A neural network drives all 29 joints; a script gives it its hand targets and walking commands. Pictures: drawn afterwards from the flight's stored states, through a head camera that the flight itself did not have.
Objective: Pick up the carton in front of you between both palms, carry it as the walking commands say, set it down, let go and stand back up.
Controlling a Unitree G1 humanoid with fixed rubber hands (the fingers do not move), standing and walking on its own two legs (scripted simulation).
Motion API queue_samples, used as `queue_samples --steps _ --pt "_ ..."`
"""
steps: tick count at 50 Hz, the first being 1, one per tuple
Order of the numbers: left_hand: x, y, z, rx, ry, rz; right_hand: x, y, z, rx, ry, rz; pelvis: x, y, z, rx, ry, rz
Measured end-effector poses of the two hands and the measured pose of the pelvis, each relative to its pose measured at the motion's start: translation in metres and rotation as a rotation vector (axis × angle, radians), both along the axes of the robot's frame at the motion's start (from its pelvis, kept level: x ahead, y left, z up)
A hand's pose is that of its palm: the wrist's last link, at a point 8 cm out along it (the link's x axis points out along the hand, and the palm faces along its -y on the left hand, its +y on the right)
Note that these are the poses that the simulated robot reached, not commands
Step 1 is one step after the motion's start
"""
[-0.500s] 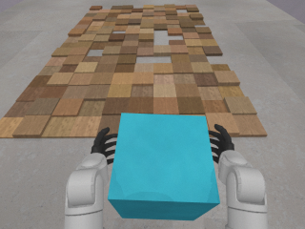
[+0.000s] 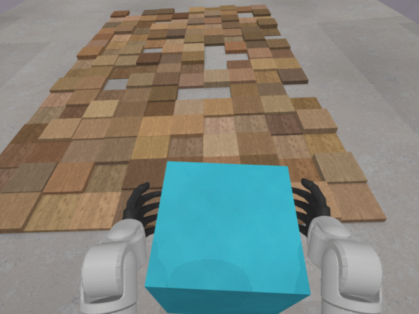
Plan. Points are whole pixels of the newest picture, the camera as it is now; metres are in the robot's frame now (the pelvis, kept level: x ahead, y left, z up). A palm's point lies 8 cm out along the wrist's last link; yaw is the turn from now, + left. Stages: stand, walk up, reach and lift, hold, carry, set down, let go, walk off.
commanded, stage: carry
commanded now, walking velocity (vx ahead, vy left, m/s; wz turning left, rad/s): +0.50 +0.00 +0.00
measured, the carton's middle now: (222, 245) +0.25 +0.00 +0.02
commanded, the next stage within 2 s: none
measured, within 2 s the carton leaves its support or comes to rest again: neither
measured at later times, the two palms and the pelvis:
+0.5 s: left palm (156, 77) +0.66 +0.16 +0.15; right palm (271, 73) +0.65 -0.14 +0.16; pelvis +0.32 +0.03 -0.01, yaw -2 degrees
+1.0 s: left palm (177, 27) +1.03 +0.14 +0.15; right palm (259, 22) +1.03 -0.16 +0.16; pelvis +0.65 +0.00 +0.03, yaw -2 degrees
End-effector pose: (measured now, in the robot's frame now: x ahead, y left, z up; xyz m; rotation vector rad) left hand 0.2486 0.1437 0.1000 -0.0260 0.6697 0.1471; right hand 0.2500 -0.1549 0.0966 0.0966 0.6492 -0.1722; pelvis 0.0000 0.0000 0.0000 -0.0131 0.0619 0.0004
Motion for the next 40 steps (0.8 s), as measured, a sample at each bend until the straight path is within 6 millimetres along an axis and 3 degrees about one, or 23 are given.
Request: queue_samples --steps 3,7,15,19,23,29,35,40 --pt "0.027 0.0 0.006 -0.004 0.026 0.037 0.038 0.0 0.007 -0.003 0.025 0.035 0.029 -0.008 0.012 0.013 0.007 0.013" --pt "0.075 0.0 0.031 -0.004 -0.027 0.064 0.092 0.001 0.03 0.0 -0.028 0.059 0.073 -0.014 0.026 0.03 0.015 0.009" --pt "0.206 -0.001 0.073 -0.035 -0.162 0.041 0.211 -0.001 0.073 0.009 -0.162 0.009 0.179 -0.006 0.027 0.03 0.011 -0.011" --pt "0.286 0.007 0.073 -0.029 -0.176 0.012 0.286 0.006 0.076 -0.023 -0.175 0.006 0.24 0.006 0.013 0.009 0.001 -0.027" --pt "0.375 0.016 0.057 -0.026 -0.162 -0.031 0.364 0.016 0.069 -0.076 -0.155 -0.015 0.302 0.021 -0.01 0.015 -0.019 -0.041" --pt "0.478 0.015 0.041 -0.07 -0.025 -0.05 0.451 0.015 0.052 -0.058 -0.018 -0.075 0.363 0.035 0.007 0.0 0.005 -0.048" --pt "0.573 0.014 0.054 -0.094 -0.061 -0.027 0.547 0.014 0.064 -0.035 -0.054 -0.087 0.433 0.035 0.02 -0.007 0.037 -0.045" --pt "0.648 0.011 0.063 -0.084 -0.095 -0.007 0.628 0.01 0.071 -0.024 -0.085 -0.072 0.505 0.026 0.018 0.001 0.048 -0.032"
